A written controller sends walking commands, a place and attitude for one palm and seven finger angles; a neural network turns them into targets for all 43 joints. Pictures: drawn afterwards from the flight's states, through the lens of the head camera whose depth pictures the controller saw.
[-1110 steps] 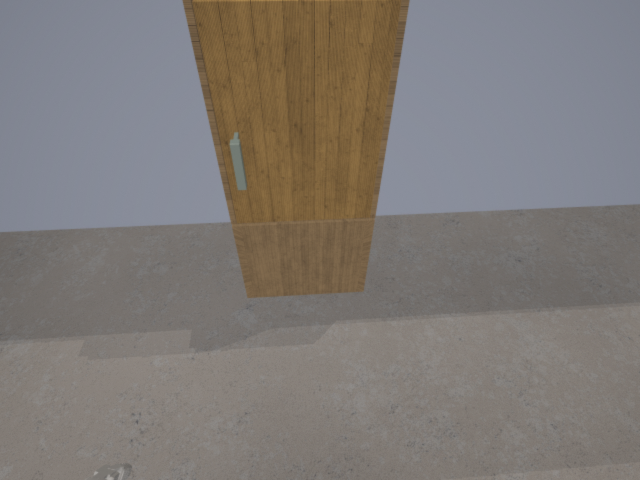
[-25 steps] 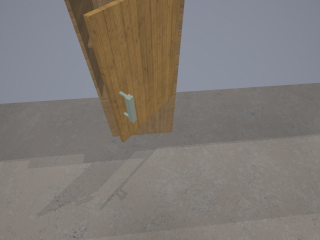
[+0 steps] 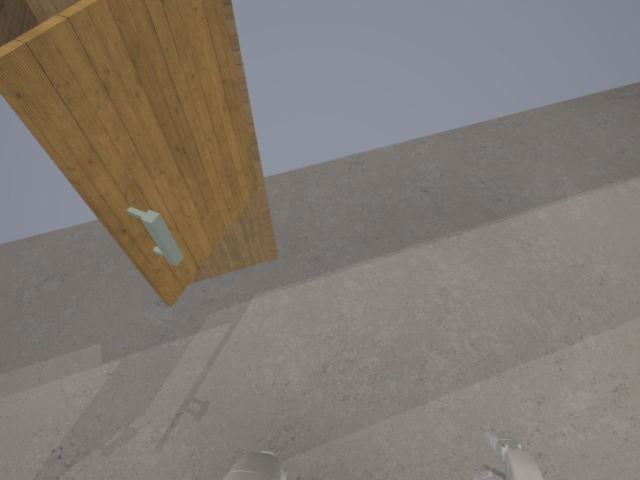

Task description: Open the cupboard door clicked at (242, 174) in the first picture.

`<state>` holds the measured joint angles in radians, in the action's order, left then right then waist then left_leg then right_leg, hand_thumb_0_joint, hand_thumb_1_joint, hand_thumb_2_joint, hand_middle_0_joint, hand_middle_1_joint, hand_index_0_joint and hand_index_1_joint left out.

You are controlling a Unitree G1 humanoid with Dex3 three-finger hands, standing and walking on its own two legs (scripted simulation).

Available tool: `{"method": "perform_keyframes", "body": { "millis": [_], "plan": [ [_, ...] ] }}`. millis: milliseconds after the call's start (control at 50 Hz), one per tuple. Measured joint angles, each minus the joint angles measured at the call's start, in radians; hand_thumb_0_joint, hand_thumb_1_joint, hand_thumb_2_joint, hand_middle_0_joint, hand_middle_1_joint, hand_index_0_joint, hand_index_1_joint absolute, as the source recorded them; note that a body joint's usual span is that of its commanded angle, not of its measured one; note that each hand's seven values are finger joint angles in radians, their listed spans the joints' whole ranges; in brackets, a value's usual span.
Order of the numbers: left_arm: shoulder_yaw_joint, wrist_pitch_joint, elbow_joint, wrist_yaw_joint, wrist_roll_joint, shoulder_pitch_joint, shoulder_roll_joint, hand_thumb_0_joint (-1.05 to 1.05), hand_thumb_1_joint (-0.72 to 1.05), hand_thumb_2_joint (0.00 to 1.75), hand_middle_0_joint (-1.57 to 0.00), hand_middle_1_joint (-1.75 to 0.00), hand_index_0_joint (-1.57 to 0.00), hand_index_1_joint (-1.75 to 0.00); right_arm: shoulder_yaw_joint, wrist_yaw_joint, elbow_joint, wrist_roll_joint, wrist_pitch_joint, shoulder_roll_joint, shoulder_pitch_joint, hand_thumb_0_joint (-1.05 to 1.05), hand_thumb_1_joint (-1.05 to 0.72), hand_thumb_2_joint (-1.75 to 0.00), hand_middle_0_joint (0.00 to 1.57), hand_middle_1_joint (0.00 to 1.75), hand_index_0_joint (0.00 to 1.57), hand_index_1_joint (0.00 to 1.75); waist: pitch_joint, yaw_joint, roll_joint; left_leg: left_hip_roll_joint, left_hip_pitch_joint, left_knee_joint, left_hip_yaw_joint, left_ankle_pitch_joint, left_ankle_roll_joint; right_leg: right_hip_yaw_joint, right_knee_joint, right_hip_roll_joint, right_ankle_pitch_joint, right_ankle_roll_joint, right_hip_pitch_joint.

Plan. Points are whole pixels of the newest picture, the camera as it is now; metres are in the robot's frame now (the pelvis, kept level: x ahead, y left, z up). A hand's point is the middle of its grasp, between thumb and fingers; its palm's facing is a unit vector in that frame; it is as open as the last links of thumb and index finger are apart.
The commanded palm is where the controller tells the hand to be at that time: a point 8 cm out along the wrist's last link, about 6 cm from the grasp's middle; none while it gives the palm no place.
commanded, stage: walk to a spot facing it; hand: left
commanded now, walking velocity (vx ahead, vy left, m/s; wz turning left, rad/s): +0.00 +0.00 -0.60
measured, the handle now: (155, 236) +0.48 +0.36 -0.11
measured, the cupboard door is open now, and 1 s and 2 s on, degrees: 46 46 46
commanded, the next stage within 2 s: none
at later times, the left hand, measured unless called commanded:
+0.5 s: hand (213, 431) +0.18 +0.19 -0.17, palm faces -0.31 -0.92 -0.25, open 7.4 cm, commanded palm none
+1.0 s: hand (272, 389) +0.25 +0.11 -0.18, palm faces -0.55 -0.82 -0.16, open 7.4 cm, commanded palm none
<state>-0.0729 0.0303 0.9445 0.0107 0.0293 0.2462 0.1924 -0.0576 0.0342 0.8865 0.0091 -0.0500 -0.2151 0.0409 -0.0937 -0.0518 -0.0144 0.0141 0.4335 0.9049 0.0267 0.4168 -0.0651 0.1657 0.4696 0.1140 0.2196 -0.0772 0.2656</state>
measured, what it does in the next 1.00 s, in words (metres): steps on the spot, turning right: left foot, then right foot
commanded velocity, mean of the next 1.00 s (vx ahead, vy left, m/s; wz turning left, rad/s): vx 0.12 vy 0.00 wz -0.60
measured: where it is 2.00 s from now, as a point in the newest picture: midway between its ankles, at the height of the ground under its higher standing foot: (463, 426)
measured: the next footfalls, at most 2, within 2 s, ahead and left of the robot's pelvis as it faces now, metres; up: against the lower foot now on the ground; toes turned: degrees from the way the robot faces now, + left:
left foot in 0.16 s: +0.05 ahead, +0.15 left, +0.00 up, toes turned -7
right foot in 0.52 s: +0.01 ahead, -0.12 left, +0.00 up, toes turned -22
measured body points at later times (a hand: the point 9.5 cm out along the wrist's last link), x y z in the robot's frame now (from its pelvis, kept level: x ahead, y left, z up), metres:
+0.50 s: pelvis +0.02 +0.01 -0.01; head +0.08 -0.01 +0.43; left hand +0.20 +0.23 -0.15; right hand -0.04 -0.25 -0.15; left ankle +0.01 +0.15 -0.74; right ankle -0.02 -0.11 -0.73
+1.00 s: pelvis +0.09 -0.02 +0.00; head +0.14 -0.01 +0.44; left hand +0.28 +0.16 -0.16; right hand -0.01 -0.25 -0.13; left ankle +0.12 +0.09 -0.74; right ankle -0.02 -0.11 -0.67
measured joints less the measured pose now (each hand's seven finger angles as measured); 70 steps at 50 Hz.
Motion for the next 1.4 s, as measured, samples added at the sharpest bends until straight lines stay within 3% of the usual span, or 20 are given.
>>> {"method": "perform_keyframes", "body": {
  "millis": [140,220,300,380,460,520,580,660,760,860,880,900,960,1040,1120,1220,1280,1320,1360,1400],
  "plan": [
    [-0.009,0.014,-0.012,-0.002,-0.004,0.009,0.027,0.01,0.9,0.9,-0.2,-0.3,-0.2,-0.3,0.017,0.0,-0.032,-0.008,0.023,0.021,0.012,0.01,-0.91,-0.9,0.2,0.3,0.2,0.3,0.022,0.001,-0.02,-0.016,-0.129,-0.334,0.02,-0.097,0.027,0.061,0.055,0.046,0.024,0.031,0.04],
    [-0.019,0.027,-0.017,-0.018,-0.005,-0.03,0.063,0.01,0.91,0.9,-0.2,-0.3,-0.2,-0.3,0.034,0.01,-0.03,0.017,0.037,0.031,0.061,0.01,-0.91,-0.9,0.2,0.3,0.2,0.3,0.005,0.006,-0.037,0.002,-0.157,-0.367,-0.008,-0.114,0.069,-0.046,0.404,0.011,0.26,0.096,0.173],
    [-0.029,0.025,-0.041,-0.033,-0.002,-0.064,0.089,0.01,0.91,0.9,-0.2,-0.3,-0.2,-0.3,0.046,0.013,-0.016,0.028,0.037,0.032,0.125,0.01,-0.91,-0.9,0.2,0.3,0.2,0.3,-0.011,0.01,-0.024,0.045,-0.196,-0.423,-0.038,-0.134,0.061,-0.127,0.63,-0.055,0.25,0.133,0.259],
    [-0.026,0.03,-0.054,-0.045,-0.004,-0.086,0.096,0.01,0.91,0.9,-0.2,-0.3,-0.19,-0.3,0.042,0.01,0.001,0.03,0.035,0.019,0.174,0.01,-0.91,-0.9,0.2,0.3,0.2,0.3,-0.02,0.023,-0.004,0.083,-0.222,-0.433,-0.09,-0.125,0.049,-0.167,0.539,-0.114,0.218,0.141,0.239],
    [-0.015,0.033,-0.051,-0.053,-0.006,-0.113,0.091,0.01,0.91,0.9,-0.2,-0.3,-0.19,-0.3,0.031,0.001,0.015,0.031,0.033,-0.004,0.213,0.01,-0.91,-0.9,0.2,0.3,0.2,0.3,-0.024,0.053,0.016,0.112,-0.233,-0.391,-0.146,-0.084,0.03,-0.207,0.349,-0.131,0.208,0.121,0.156],
    [-0.002,0.017,-0.063,-0.057,-0.006,-0.123,0.092,0.01,0.91,0.9,-0.2,-0.3,-0.19,-0.3,0.021,-0.005,0.022,0.021,0.026,-0.024,0.252,0.01,-0.9,-0.9,0.2,0.3,0.2,0.3,-0.009,0.07,0.018,0.125,-0.204,-0.287,-0.181,-0.028,0.008,-0.221,0.129,-0.133,0.043,0.081,0.045],
    [0.007,-0.007,-0.064,-0.034,-0.008,-0.133,0.068,0.0,0.91,0.9,-0.2,-0.3,-0.19,-0.3,0.009,-0.002,0.047,0.008,-0.007,-0.053,0.226,0.01,-0.91,-0.9,0.2,0.3,0.2,0.3,-0.023,0.071,0.044,0.104,-0.085,0.033,-0.1,0.125,0.002,-0.19,0.166,-0.106,0.118,0.051,0.057],
    [0.014,0.001,-0.067,-0.012,-0.008,-0.112,0.048,0.0,0.91,0.9,-0.2,-0.3,-0.2,-0.3,0.004,-0.007,0.044,0.007,-0.017,-0.048,0.187,0.01,-0.91,-0.9,0.2,0.3,0.2,0.3,-0.021,0.073,0.027,0.074,0.022,0.197,-0.066,0.06,-0.013,-0.139,0.104,-0.087,0.079,0.048,0.027],
    [0.024,0.001,-0.051,-0.018,-0.004,-0.072,0.03,0.0,0.91,0.9,-0.2,-0.3,-0.2,-0.3,0.004,-0.025,0.011,0.012,-0.003,-0.022,0.159,0.01,-0.91,-0.9,0.2,0.3,0.2,0.3,0.008,0.065,0.001,0.053,0.028,0.056,-0.062,-0.013,-0.02,-0.077,0.04,-0.07,0.051,0.045,-0.004],
    [0.02,-0.006,-0.036,-0.034,0.0,-0.024,0.023,0.01,0.9,0.9,-0.2,-0.3,-0.2,-0.3,0.009,-0.036,-0.007,0.012,0.03,0.001,0.157,0.01,-0.91,-0.9,0.2,0.3,0.2,0.3,0.045,0.042,-0.017,0.015,-0.074,-0.208,-0.072,-0.029,-0.003,-0.021,0.054,-0.052,0.082,0.052,-0.01],
    [0.017,-0.005,-0.034,-0.036,-0.002,-0.01,0.022,0.01,0.9,0.9,-0.2,-0.3,-0.2,-0.3,0.013,-0.034,-0.014,0.013,0.044,0.0,0.165,0.01,-0.91,-0.9,0.2,0.3,0.2,0.3,0.057,0.041,-0.015,0.014,-0.116,-0.295,-0.077,-0.035,0.004,-0.013,0.081,-0.044,0.104,0.056,0.0],
    [0.013,-0.002,-0.029,-0.037,-0.006,-0.001,0.022,0.01,0.9,0.9,-0.2,-0.3,-0.2,-0.3,0.016,-0.03,-0.017,0.019,0.06,0.001,0.173,0.01,-0.91,-0.9,0.2,0.3,0.2,0.3,0.068,0.046,-0.011,0.018,-0.128,-0.328,-0.084,-0.073,0.043,-0.015,0.143,-0.035,0.175,0.053,0.026],
    [-0.002,0.013,-0.004,-0.05,-0.001,0.0,0.035,0.01,0.91,0.9,-0.2,-0.3,-0.2,-0.3,0.031,-0.019,-0.015,0.032,0.087,0.019,0.208,0.01,-0.91,-0.9,0.2,0.3,0.2,0.3,0.072,0.054,-0.019,0.034,-0.164,-0.325,-0.122,-0.067,0.087,-0.092,0.449,-0.057,0.26,0.063,0.146],
    [-0.019,0.005,-0.009,-0.069,0.009,-0.031,0.053,0.01,0.91,0.9,-0.2,-0.3,-0.2,-0.3,0.048,-0.01,0.017,0.033,0.103,0.042,0.286,0.01,-0.91,-0.9,0.2,0.3,0.2,0.3,0.063,0.052,-0.025,0.055,-0.269,-0.454,-0.161,-0.088,0.07,-0.169,0.688,-0.115,0.11,0.083,0.294],
    [-0.013,0.001,-0.022,-0.074,0.006,-0.078,0.053,0.01,0.91,0.9,-0.2,-0.3,-0.19,-0.3,0.057,-0.002,0.066,0.031,0.114,0.054,0.35,0.01,-0.91,-0.9,0.2,0.3,0.2,0.3,0.035,0.053,-0.016,0.077,-0.359,-0.534,-0.211,-0.083,0.056,-0.209,0.662,-0.148,0.029,0.083,0.374],
    [0.005,0.007,-0.019,-0.081,0.002,-0.153,0.04,0.01,0.91,0.9,-0.19,-0.3,-0.19,-0.3,0.059,0.0,0.114,0.034,0.11,0.058,0.422,0.01,-0.91,-0.9,0.2,0.3,0.2,0.3,0.001,0.088,-0.005,0.092,-0.46,-0.559,-0.28,-0.025,0.025,-0.279,0.406,-0.148,0.002,0.06,0.354],
    [0.015,-0.002,-0.028,-0.083,0.0,-0.192,0.031,0.01,0.91,0.9,-0.19,-0.3,-0.19,-0.3,0.057,-0.001,0.144,0.031,0.099,0.054,0.462,0.01,-0.91,-0.9,0.2,0.3,0.2,0.3,-0.014,0.106,0.008,0.116,-0.501,-0.498,-0.314,0.044,-0.002,-0.323,0.27,-0.11,0.038,0.019,0.282],
    [0.018,-0.027,-0.042,-0.081,0.0,-0.196,0.034,0.01,0.91,0.9,-0.2,-0.3,-0.19,-0.3,0.057,-0.007,0.167,0.022,0.086,0.058,0.49,0.01,-0.91,-0.9,0.2,0.3,0.2,0.3,-0.012,0.102,-0.006,0.136,-0.47,-0.314,-0.321,0.087,-0.01,-0.332,0.177,-0.094,0.02,-0.027,0.187],
    [0.013,-0.054,-0.053,-0.064,-0.008,-0.186,0.033,0.01,0.91,0.9,-0.2,-0.3,-0.19,-0.3,0.053,-0.015,0.185,0.006,0.059,0.056,0.463,0.01,-0.91,-0.9,0.2,0.3,0.2,0.3,-0.017,0.085,-0.014,0.132,-0.327,0.07,-0.224,0.114,0.001,-0.313,0.236,-0.08,0.035,-0.068,0.186],
    [0.014,-0.056,-0.044,-0.048,-0.019,-0.164,0.031,0.0,0.91,0.9,-0.2,-0.3,-0.19,-0.3,0.04,-0.02,0.179,0.004,0.041,0.053,0.401,0.01,-0.91,-0.9,0.2,0.3,0.2,0.3,-0.027,0.095,-0.008,0.119,-0.175,0.319,-0.126,0.046,0.015,-0.305,0.222,-0.058,0.073,-0.07,0.14]
  ]
}}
